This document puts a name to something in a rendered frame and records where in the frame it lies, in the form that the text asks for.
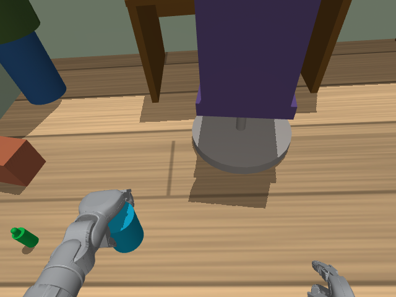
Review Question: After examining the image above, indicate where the office chair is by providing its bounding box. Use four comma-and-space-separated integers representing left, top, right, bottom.
192, 0, 321, 174

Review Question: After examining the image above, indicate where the desk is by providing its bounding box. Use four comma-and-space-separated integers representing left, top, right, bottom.
124, 0, 352, 103

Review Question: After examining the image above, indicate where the right robot hand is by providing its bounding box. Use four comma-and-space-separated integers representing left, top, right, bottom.
308, 260, 355, 297

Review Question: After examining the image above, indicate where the left robot hand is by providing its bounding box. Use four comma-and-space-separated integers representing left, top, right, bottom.
79, 189, 134, 248

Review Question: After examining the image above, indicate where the left robot arm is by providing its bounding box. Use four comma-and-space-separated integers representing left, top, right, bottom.
23, 211, 108, 297

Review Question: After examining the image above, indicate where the potted plant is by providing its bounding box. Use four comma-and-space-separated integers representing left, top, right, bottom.
0, 0, 66, 105

